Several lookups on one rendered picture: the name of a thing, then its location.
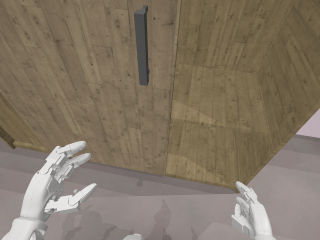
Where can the handle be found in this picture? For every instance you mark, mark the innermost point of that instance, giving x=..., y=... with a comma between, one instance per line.
x=140, y=22

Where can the robot left hand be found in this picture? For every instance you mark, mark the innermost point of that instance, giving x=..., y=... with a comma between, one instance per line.
x=47, y=182

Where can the wardrobe door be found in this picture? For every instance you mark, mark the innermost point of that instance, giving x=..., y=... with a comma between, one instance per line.
x=14, y=125
x=70, y=70

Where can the left robot forearm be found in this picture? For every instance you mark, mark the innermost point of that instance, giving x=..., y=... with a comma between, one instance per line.
x=24, y=228

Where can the robot right hand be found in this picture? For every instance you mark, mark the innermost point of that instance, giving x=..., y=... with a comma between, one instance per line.
x=255, y=220

